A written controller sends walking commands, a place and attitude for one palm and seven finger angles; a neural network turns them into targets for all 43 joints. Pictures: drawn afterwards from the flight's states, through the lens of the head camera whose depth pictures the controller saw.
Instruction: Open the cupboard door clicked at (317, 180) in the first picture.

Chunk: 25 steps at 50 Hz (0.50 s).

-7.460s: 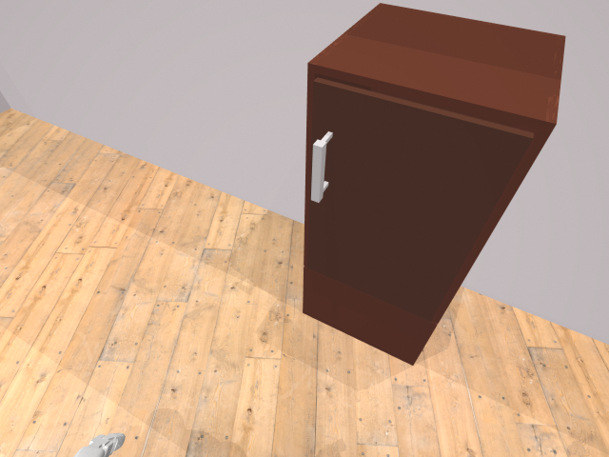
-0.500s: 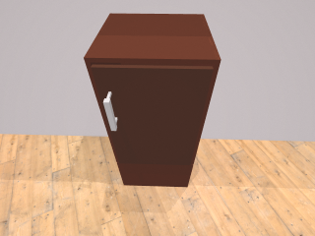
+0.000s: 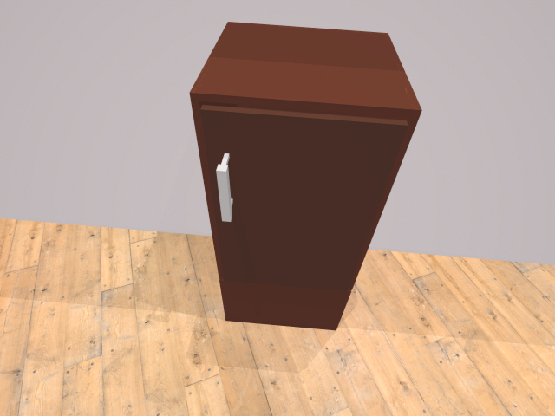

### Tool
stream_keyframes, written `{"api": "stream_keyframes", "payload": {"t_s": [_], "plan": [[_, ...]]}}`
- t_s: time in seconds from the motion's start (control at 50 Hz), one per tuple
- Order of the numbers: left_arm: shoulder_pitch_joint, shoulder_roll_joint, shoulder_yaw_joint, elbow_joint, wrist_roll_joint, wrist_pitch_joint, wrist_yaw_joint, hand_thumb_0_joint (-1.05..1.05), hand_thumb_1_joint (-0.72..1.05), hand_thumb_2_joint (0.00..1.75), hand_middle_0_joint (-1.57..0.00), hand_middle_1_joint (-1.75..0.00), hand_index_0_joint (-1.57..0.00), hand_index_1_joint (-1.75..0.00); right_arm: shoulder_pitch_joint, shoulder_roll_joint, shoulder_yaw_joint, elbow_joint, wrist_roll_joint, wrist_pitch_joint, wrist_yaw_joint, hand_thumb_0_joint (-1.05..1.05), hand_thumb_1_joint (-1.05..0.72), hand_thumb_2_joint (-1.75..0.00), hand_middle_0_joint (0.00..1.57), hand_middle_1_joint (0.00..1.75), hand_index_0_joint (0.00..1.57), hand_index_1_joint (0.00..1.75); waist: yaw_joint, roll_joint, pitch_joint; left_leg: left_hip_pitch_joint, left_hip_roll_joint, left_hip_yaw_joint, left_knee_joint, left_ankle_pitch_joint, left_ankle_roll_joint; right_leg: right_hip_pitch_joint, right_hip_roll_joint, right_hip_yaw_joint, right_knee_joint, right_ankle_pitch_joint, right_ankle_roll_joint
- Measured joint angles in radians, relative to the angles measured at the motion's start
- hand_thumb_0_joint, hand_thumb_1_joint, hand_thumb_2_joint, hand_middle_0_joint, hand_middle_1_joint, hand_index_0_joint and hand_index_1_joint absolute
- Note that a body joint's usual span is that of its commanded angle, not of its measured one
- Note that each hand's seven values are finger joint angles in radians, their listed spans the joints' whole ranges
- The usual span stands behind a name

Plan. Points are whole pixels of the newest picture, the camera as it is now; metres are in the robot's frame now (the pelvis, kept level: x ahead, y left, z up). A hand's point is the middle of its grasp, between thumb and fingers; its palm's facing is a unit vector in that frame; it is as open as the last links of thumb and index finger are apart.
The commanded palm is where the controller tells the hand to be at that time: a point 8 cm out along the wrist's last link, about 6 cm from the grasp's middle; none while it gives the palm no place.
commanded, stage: look again from close up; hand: left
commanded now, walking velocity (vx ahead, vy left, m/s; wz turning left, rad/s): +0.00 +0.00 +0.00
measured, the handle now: (226, 188) +0.56 +0.15 -0.02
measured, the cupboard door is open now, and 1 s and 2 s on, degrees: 0 0 0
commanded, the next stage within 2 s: raise the hand with hooked fingers in 0.58 s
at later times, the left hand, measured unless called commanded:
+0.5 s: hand out of the picture +0.00 +0.16 -0.18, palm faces +0.04 -0.99 -0.14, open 7.4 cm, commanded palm none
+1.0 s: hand (192, 325) +0.25 +0.14 +0.00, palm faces +0.03 -1.00 +0.05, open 8.0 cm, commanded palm +0.16 +0.23 -0.06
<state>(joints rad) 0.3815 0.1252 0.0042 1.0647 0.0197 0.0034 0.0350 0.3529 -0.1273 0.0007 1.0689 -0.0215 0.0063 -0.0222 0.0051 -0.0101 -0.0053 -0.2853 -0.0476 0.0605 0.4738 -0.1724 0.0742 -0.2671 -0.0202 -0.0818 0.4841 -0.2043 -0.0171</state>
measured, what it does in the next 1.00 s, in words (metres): stands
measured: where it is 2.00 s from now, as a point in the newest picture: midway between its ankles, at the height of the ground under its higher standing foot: outside the picture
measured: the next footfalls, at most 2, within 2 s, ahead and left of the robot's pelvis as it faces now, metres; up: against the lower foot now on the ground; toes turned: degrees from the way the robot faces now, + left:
none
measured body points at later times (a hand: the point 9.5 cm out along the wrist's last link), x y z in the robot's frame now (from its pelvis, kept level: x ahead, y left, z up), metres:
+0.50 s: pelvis +0.02 +0.01 +0.00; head +0.03 +0.02 +0.45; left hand +0.00 +0.21 -0.16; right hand +0.02 -0.21 -0.15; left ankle +0.06 +0.07 -0.74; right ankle +0.04 -0.12 -0.74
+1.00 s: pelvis +0.03 -0.01 -0.04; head +0.03 +0.00 +0.41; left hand +0.24 +0.20 +0.00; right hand +0.20 -0.27 -0.10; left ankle +0.06 +0.07 -0.74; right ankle +0.05 -0.10 -0.74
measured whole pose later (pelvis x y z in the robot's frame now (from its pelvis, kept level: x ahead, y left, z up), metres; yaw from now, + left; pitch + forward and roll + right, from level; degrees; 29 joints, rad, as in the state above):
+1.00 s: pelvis +0.03 -0.01 -0.04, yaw +0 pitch +7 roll +0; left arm 0.37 0.13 0.06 0.13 -0.22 -0.45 -0.14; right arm 0.22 -0.25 -0.04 0.64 0.01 -0.26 0.00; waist -0.04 -0.01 -0.14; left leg -0.62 -0.05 0.08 0.87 -0.39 0.07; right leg -0.62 0.00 -0.05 0.90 -0.41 -0.04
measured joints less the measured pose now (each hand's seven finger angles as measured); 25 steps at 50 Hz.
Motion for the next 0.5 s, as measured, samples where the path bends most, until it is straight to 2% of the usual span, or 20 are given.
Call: {"api": "stream_keyframes", "payload": {"t_s": [0.26, 0.5], "plan": [[0.012, -0.012, -0.010, 0.026, 0.000, -0.010, -0.001, 0.00, 0.91, 0.90, -0.19, -0.30, -0.20, -0.30, -0.040, -0.006, 0.000, 0.011, 0.006, -0.010, -0.004, 0.01, -0.92, -0.90, 0.20, 0.30, 0.20, 0.30, 0.010, -0.012, 0.007, 0.007, -0.010, 0.002, -0.020, 0.001, 0.012, 0.010, -0.006, 0.007, -0.025, 0.014, 0.017], [-0.031, -0.005, -0.015, 0.028, -0.003, -0.016, 0.004, 0.00, 0.91, 0.90, -0.19, -0.30, -0.20, -0.30, -0.054, -0.009, 0.006, 0.032, 0.010, -0.022, -0.007, 0.01, -0.93, -0.90, 0.20, 0.30, 0.20, 0.30, 0.004, -0.011, 0.017, 0.049, -0.015, 0.009, -0.053, -0.004, 0.015, 0.043, -0.009, 0.017, -0.047, 0.007, 0.024]]}}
